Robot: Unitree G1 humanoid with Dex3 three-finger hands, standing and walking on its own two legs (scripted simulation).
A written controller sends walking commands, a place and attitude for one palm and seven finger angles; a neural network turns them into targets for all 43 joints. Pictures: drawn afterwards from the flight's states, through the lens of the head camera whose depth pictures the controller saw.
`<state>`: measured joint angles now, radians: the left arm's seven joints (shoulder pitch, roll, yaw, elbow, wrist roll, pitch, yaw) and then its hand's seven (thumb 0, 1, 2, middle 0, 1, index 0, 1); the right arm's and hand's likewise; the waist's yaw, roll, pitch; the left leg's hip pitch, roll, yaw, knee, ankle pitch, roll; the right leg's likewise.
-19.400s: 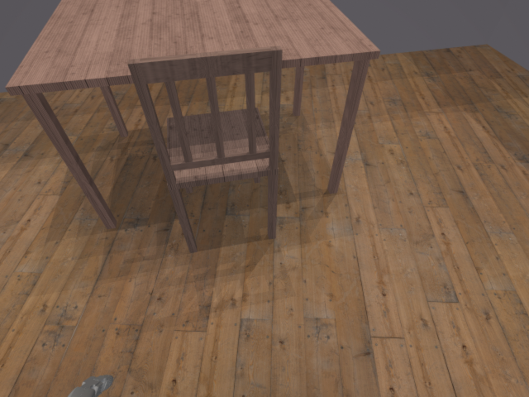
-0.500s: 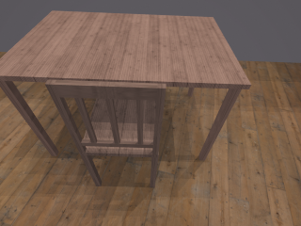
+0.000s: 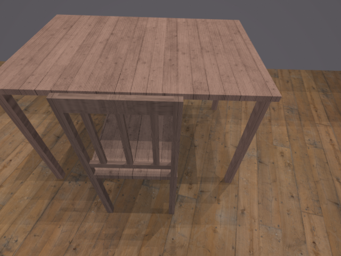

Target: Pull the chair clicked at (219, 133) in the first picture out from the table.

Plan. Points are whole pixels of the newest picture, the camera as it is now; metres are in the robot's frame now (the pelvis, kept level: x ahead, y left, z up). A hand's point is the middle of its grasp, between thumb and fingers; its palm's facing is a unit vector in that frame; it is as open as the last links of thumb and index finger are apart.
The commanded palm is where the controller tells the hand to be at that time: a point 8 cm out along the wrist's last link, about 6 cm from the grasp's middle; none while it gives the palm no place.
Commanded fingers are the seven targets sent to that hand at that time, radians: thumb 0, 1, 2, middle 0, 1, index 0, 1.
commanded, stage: look again from close up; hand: left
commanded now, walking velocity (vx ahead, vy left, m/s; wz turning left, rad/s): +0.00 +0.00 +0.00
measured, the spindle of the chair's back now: (125, 140) +0.51 +0.19 -0.10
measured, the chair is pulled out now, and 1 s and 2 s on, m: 0.00 0.00 0.00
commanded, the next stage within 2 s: none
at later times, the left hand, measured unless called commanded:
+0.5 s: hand out of the picture -0.01 +0.16 -0.18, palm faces +0.03 -0.98 -0.17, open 7.3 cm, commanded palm none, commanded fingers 0.00 0.90 0.90 -0.20 -0.30 -0.20 -0.30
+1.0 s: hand out of the picture +0.00 +0.17 -0.17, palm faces +0.02 -0.98 -0.21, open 7.3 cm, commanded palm none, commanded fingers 0.00 0.90 0.90 -0.20 -0.30 -0.20 -0.30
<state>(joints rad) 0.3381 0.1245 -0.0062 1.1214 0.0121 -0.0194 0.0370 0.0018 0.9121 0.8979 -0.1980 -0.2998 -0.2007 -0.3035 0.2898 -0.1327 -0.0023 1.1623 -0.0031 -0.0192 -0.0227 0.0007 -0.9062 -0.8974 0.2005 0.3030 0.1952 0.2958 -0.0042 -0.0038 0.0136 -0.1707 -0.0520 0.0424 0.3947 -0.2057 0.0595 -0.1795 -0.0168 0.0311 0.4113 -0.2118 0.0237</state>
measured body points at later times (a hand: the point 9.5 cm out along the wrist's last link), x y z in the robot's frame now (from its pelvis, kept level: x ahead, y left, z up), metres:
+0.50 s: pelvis +0.01 +0.00 +0.00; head +0.01 +0.00 +0.45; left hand -0.01 +0.21 -0.16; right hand +0.00 -0.23 -0.16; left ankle +0.01 +0.08 -0.74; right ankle +0.01 -0.14 -0.74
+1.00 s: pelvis +0.01 -0.01 +0.00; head +0.02 -0.01 +0.45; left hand +0.00 +0.23 -0.16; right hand +0.02 -0.24 -0.16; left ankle +0.01 +0.08 -0.74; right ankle +0.01 -0.14 -0.74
